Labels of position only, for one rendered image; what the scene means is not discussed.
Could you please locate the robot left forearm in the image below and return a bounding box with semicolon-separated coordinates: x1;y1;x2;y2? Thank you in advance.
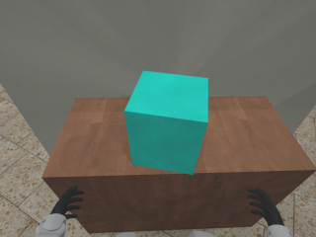
35;213;66;237

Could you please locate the carton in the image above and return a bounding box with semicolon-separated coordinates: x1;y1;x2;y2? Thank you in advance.
124;70;208;175

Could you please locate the pedestal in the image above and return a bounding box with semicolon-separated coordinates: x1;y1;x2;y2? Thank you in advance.
41;96;316;234

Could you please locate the left robot hand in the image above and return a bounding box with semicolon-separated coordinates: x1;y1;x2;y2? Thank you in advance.
50;186;84;219

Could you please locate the robot right forearm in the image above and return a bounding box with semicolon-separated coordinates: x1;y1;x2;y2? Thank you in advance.
267;224;294;237

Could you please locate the right robot hand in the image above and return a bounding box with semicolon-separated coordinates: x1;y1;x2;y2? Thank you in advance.
247;188;284;226

